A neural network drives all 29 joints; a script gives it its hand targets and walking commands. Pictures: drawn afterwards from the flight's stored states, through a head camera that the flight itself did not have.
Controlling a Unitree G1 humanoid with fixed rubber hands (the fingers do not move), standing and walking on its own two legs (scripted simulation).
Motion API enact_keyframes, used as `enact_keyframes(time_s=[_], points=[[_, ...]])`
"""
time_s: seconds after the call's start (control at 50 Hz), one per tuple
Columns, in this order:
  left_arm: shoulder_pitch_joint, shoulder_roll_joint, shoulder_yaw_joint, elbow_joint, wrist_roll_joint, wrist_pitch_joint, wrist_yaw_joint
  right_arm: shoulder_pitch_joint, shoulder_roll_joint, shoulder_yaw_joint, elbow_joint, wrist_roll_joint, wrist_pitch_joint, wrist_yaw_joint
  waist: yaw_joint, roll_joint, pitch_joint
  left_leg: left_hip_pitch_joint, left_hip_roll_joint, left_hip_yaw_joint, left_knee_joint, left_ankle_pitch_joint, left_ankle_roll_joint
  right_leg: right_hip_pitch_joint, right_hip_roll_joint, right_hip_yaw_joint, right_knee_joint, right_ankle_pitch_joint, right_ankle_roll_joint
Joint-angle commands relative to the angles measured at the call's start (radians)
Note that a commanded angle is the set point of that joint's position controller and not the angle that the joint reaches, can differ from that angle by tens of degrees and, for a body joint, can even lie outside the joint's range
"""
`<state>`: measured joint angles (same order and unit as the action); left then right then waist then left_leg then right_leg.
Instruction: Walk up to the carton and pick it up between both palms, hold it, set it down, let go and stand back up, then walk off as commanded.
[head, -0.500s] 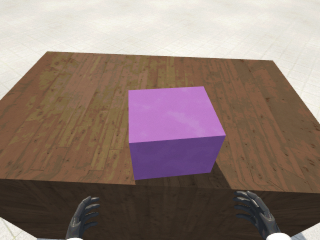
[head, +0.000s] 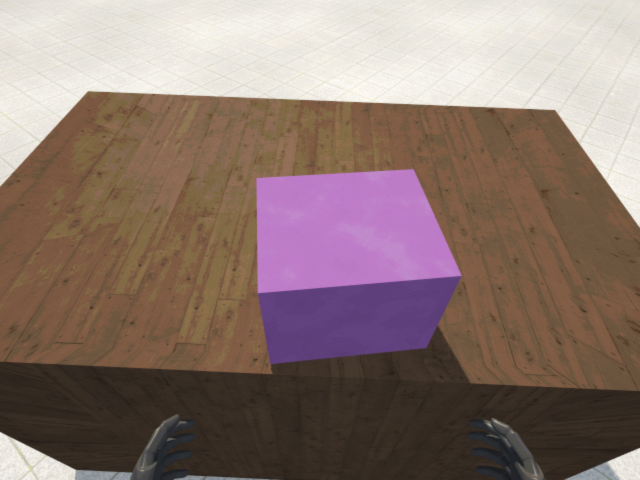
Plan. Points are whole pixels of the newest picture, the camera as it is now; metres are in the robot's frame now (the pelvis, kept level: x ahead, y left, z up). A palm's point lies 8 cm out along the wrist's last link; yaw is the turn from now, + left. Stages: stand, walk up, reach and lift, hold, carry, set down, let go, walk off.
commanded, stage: set down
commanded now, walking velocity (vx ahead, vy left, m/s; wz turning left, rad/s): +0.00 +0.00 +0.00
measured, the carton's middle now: (343, 264) +0.42 +0.00 +0.03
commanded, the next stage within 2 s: let go in 0.20 s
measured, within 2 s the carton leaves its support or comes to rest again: neither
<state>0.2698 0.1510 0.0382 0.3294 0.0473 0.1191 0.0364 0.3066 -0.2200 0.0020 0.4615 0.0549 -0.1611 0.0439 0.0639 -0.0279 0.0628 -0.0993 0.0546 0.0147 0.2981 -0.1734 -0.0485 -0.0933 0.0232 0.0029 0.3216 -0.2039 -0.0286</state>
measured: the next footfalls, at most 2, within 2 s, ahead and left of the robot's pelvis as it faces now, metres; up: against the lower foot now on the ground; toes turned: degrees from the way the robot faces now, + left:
none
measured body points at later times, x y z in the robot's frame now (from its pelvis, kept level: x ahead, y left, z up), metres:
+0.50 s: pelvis +0.00 +0.00 +0.00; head +0.03 +0.01 +0.45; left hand +0.16 +0.24 -0.09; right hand +0.18 -0.21 -0.08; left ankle -0.01 +0.15 -0.75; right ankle -0.02 -0.10 -0.75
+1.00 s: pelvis +0.01 +0.01 +0.00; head +0.00 +0.02 +0.45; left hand +0.13 +0.31 -0.10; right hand +0.18 -0.26 -0.08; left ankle -0.01 +0.15 -0.75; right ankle -0.02 -0.10 -0.75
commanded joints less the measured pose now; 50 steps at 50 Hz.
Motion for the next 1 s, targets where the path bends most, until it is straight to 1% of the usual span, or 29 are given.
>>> enact_keyframes(time_s=[0.0, 0.02, 0.04, 0.06, 0.08, 0.14, 0.16, 0.24, 0.26, 0.3, 0.38, 0.4, 0.42, 0.58, 0.62, 0.66, 0.68, 0.7, 0.72, 0.74, 0.76, 0.78, 0.84, 0.86, 0.88, 0.92, 0.94, 0.96, 0.98], points=[[-0.094, 0.137, 0.027, -0.051, -0.035, -0.030, -0.020, -0.110, -0.055, -0.026, 0.037, -0.015, -0.048, -0.027, -0.048, 0.023, -0.070, 0.163, -0.075, 0.064, 0.049, 0.120, 0.032, -0.128, -0.017, 0.000, -0.064, 0.117, 0.033], [-0.098, 0.146, 0.032, -0.027, -0.030, -0.022, -0.028, -0.109, -0.046, -0.019, 0.060, -0.029, -0.046, -0.034, -0.054, 0.020, -0.058, 0.155, -0.080, 0.071, 0.050, 0.110, 0.031, -0.129, -0.024, 0.007, -0.069, 0.123, 0.036], [-0.107, 0.148, 0.030, -0.058, -0.042, -0.031, -0.025, -0.120, -0.050, -0.016, 0.031, -0.021, -0.054, -0.033, -0.050, 0.011, -0.072, 0.157, -0.078, 0.067, 0.048, 0.117, 0.033, -0.124, -0.022, 0.002, -0.061, 0.135, 0.040], [-0.106, 0.145, 0.029, -0.020, -0.036, -0.029, -0.031, -0.114, -0.049, -0.018, 0.068, -0.026, -0.054, -0.034, -0.055, 0.011, -0.069, 0.165, -0.077, 0.068, 0.051, 0.121, 0.033, -0.125, -0.024, 0.003, -0.061, 0.147, 0.039], [-0.109, 0.148, 0.035, -0.046, -0.035, -0.034, -0.027, -0.116, -0.053, -0.018, 0.051, -0.026, -0.060, -0.034, -0.049, 0.018, -0.080, 0.163, -0.077, 0.071, 0.053, 0.127, 0.033, -0.119, -0.019, -0.003, -0.058, 0.137, 0.038], [-0.119, 0.149, 0.036, 0.018, -0.031, -0.021, -0.041, -0.130, -0.045, -0.020, 0.116, -0.043, -0.060, -0.043, -0.061, 0.014, -0.065, 0.167, -0.076, 0.070, 0.060, 0.127, 0.032, -0.123, -0.024, 0.001, -0.058, 0.154, 0.041], [-0.122, 0.157, 0.038, 0.009, -0.031, -0.023, -0.045, -0.129, -0.044, -0.019, 0.111, -0.041, -0.064, -0.046, -0.063, 0.014, -0.068, 0.165, -0.076, 0.071, 0.059, 0.130, 0.031, -0.113, -0.024, -0.001, -0.054, 0.159, 0.043], [-0.132, 0.157, 0.042, 0.015, -0.018, -0.034, -0.040, -0.144, -0.043, -0.025, 0.150, -0.038, -0.082, -0.040, -0.053, 0.035, -0.099, 0.177, -0.072, 0.064, 0.069, 0.162, 0.025, -0.106, -0.015, -0.008, -0.044, 0.185, 0.036], [-0.136, 0.160, 0.040, 0.020, -0.022, -0.032, -0.045, -0.155, -0.049, -0.026, 0.158, -0.042, -0.085, -0.044, -0.061, 0.019, -0.090, 0.173, -0.075, 0.066, 0.072, 0.161, 0.026, -0.103, -0.016, -0.006, -0.044, 0.196, 0.039], [-0.148, 0.154, 0.030, 0.032, -0.025, -0.032, -0.045, -0.167, -0.051, -0.027, 0.171, -0.046, -0.090, -0.043, -0.066, 0.022, -0.094, 0.168, -0.074, 0.066, 0.074, 0.157, 0.029, -0.100, -0.019, -0.009, -0.041, 0.208, 0.041], [-0.143, 0.153, 0.032, 0.040, -0.029, -0.037, -0.051, -0.165, -0.060, -0.026, 0.193, -0.046, -0.099, -0.048, -0.067, -0.001, -0.101, 0.177, -0.074, 0.063, 0.078, 0.177, 0.027, -0.087, -0.017, -0.009, -0.036, 0.247, 0.043], [-0.142, 0.150, 0.032, 0.035, -0.020, -0.037, -0.045, -0.172, -0.064, -0.028, 0.203, -0.043, -0.102, -0.044, -0.062, 0.029, -0.099, 0.173, -0.074, 0.061, 0.079, 0.177, 0.022, -0.088, -0.015, -0.012, -0.034, 0.232, 0.037], [-0.144, 0.153, 0.029, 0.030, -0.024, -0.036, -0.047, -0.176, -0.059, -0.032, 0.199, -0.042, -0.102, -0.045, -0.068, 0.019, -0.094, 0.168, -0.072, 0.061, 0.077, 0.162, 0.024, -0.089, -0.017, -0.014, -0.035, 0.219, 0.039], [-0.158, 0.149, 0.004, 0.032, -0.028, -0.030, -0.040, -0.193, -0.064, -0.031, 0.209, -0.042, -0.096, -0.038, -0.065, 0.014, -0.094, 0.162, -0.071, 0.056, 0.075, 0.137, 0.029, -0.092, -0.014, -0.014, -0.034, 0.183, 0.033], [-0.169, 0.146, 0.003, 0.024, -0.026, -0.028, -0.035, -0.204, -0.070, -0.040, 0.219, -0.043, -0.095, -0.035, -0.066, 0.030, -0.097, 0.154, -0.067, 0.051, 0.076, 0.140, 0.023, -0.092, -0.011, -0.019, -0.027, 0.172, 0.027], [-0.166, 0.139, -0.006, 0.030, -0.029, -0.028, -0.034, -0.209, -0.069, -0.039, 0.215, -0.041, -0.095, -0.034, -0.067, 0.026, -0.096, 0.155, -0.066, 0.050, 0.075, 0.138, 0.024, -0.097, -0.008, -0.019, -0.030, 0.162, 0.025], [-0.161, 0.134, -0.007, 0.041, -0.027, -0.028, -0.035, -0.204, -0.070, -0.043, 0.214, -0.041, -0.094, -0.034, -0.062, 0.022, -0.092, 0.159, -0.067, 0.055, 0.080, 0.141, 0.026, -0.094, -0.009, -0.020, -0.030, 0.166, 0.028], [-0.080, 0.337, 0.096, 0.150, 0.008, -0.082, -0.020, -0.052, -0.309, -0.116, 0.219, -0.112, 0.000, -0.051, -0.027, -0.021, -0.229, 0.043, 0.065, -0.015, 0.159, 0.299, 0.067, -0.011, -0.104, 0.028, 0.084, 0.198, 0.007], [-0.063, 0.349, 0.096, 0.166, 0.000, -0.097, -0.021, -0.084, -0.293, -0.119, 0.203, -0.110, 0.035, -0.055, -0.028, -0.026, -0.227, 0.026, 0.063, -0.019, 0.163, 0.293, 0.075, -0.002, -0.100, 0.043, 0.093, 0.202, 0.002], [-0.075, 0.329, 0.090, 0.176, 0.001, -0.106, -0.023, -0.082, -0.274, -0.115, 0.180, -0.105, 0.055, -0.056, -0.042, -0.017, -0.208, 0.015, 0.064, -0.019, 0.164, 0.278, 0.078, -0.022, -0.103, 0.046, 0.083, 0.204, 0.004], [-0.095, 0.301, 0.082, 0.186, -0.001, -0.111, -0.026, -0.099, -0.281, -0.114, 0.170, -0.098, 0.064, -0.055, -0.042, 0.017, -0.185, -0.008, 0.059, -0.017, 0.158, 0.227, 0.077, -0.041, -0.106, 0.059, 0.070, 0.160, 0.004], [-0.111, 0.293, 0.076, 0.196, -0.001, -0.118, -0.030, -0.096, -0.265, -0.110, 0.163, -0.094, 0.069, -0.052, -0.050, 0.012, -0.136, -0.022, 0.059, -0.022, 0.142, 0.167, 0.075, -0.082, -0.101, 0.056, 0.055, 0.109, 0.002], [-0.116, 0.309, 0.071, 0.262, -0.002, -0.135, -0.042, -0.089, -0.259, -0.093, 0.171, -0.095, 0.084, -0.043, -0.054, 0.008, -0.098, -0.039, 0.058, -0.035, 0.125, 0.106, 0.085, -0.114, -0.102, 0.069, 0.031, 0.055, 0.001], [-0.118, 0.321, 0.073, 0.283, -0.002, -0.134, -0.046, -0.091, -0.272, -0.092, 0.167, -0.096, 0.084, -0.037, -0.056, 0.031, -0.090, -0.041, 0.059, -0.031, 0.128, 0.097, 0.086, -0.115, -0.108, 0.077, 0.025, 0.049, -0.005], [-0.132, 0.322, 0.070, 0.298, -0.004, -0.137, -0.046, -0.097, -0.278, -0.090, 0.174, -0.096, 0.088, -0.035, -0.057, 0.017, -0.116, -0.036, 0.059, -0.035, 0.122, 0.092, 0.085, -0.104, -0.103, 0.071, 0.029, 0.042, -0.003], [-0.135, 0.341, 0.069, 0.321, -0.004, -0.139, -0.052, -0.085, -0.296, -0.087, 0.184, -0.095, 0.095, -0.034, -0.059, 0.028, -0.087, -0.056, 0.061, -0.041, 0.113, 0.087, 0.085, -0.102, -0.106, 0.068, 0.031, 0.053, -0.005], [-0.115, 0.346, 0.066, 0.339, -0.009, -0.141, -0.056, -0.085, -0.309, -0.085, 0.186, -0.093, 0.097, -0.034, -0.054, 0.068, -0.105, -0.052, 0.063, -0.042, 0.121, 0.103, 0.092, -0.084, -0.113, 0.078, 0.031, 0.069, -0.005], [-0.119, 0.352, 0.066, 0.352, -0.009, -0.149, -0.055, -0.086, -0.315, -0.085, 0.191, -0.092, 0.102, -0.037, -0.054, 0.052, -0.102, -0.052, 0.061, -0.043, 0.115, 0.105, 0.093, -0.083, -0.109, 0.085, 0.033, 0.078, -0.006], [-0.129, 0.356, 0.063, 0.365, -0.011, -0.148, -0.056, -0.101, -0.326, -0.087, 0.189, -0.095, 0.103, -0.038, -0.059, 0.070, -0.096, -0.055, 0.064, -0.042, 0.114, 0.111, 0.095, -0.083, -0.114, 0.081, 0.029, 0.095, -0.004]])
